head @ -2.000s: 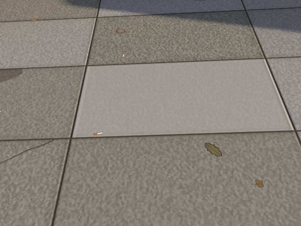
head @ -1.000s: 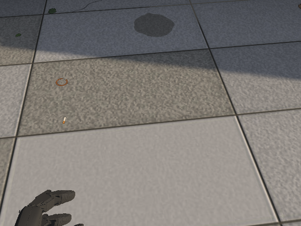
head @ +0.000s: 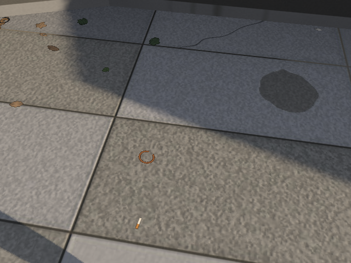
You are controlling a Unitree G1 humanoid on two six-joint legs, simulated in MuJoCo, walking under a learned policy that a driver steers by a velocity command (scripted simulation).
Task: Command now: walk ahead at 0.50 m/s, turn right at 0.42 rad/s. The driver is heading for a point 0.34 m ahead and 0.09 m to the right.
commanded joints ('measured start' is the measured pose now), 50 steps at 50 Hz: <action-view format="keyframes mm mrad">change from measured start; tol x32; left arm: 1 5 134 47 -98 5 -10 -8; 50 172 78 22 140 27 42 91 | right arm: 1 -15 -197 -52 -49 5 16 -23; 50 -184 -32 1 4 -6 43 -15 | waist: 1 63 128 -45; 5 180 -134 -416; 50 65 24 -41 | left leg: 1 43 302 -28 227 1120 92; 3 -259 226 22 726 867 22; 4 -716 -11 -59 1076 -110 -46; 5 -837 0 -246 1179 -189 -34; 23 -499 69 -167 253 438 -27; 26 -54 317 -386 272 1175 159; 31 -280 339 -512 69 290 178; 38 -499 154 -268 94 -114 15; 50 -269 94 -182 272 415 10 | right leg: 1 85 79 -77 4 -156 -61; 5 1037 -271 831 -240 -310 -364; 14 346 -70 177 -304 553 -226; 24 485 -60 227 -78 273 -100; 28 182 76 153 365 -717 80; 50 323 4 87 -143 -164 35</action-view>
